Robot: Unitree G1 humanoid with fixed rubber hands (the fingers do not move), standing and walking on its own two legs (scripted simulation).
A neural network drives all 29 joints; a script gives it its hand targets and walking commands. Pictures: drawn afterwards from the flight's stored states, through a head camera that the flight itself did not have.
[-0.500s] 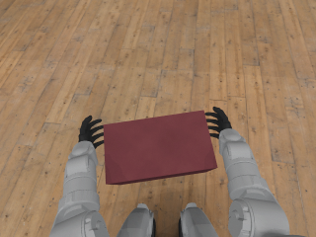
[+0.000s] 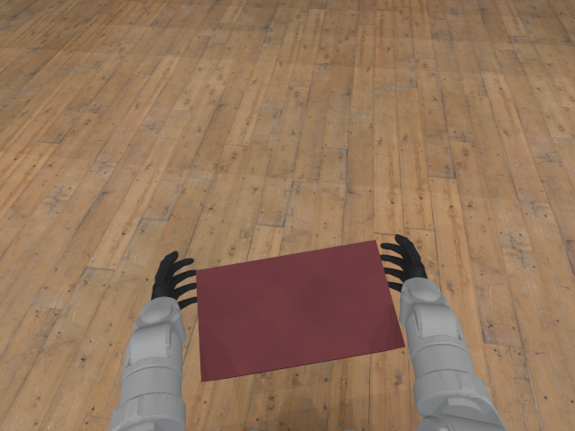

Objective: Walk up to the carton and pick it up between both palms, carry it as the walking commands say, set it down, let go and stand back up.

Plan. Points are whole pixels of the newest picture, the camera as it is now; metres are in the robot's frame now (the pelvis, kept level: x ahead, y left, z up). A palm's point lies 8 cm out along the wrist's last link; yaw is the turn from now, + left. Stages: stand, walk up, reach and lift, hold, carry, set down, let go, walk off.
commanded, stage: reach and lift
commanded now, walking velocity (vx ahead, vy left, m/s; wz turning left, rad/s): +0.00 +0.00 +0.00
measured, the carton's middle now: (296, 313) +0.32 +0.02 -0.11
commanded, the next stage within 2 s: none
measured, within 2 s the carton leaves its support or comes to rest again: neither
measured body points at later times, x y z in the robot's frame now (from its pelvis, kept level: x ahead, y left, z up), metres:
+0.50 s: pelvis -0.01 +0.00 +0.02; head -0.03 -0.01 +0.47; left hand +0.29 +0.21 +0.04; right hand +0.33 -0.17 +0.04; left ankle +0.01 +0.11 -0.71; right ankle +0.02 -0.10 -0.71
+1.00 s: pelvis +0.00 -0.01 +0.03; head -0.07 -0.02 +0.48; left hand +0.30 +0.20 +0.08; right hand +0.32 -0.17 +0.08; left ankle +0.01 +0.11 -0.71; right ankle +0.02 -0.10 -0.71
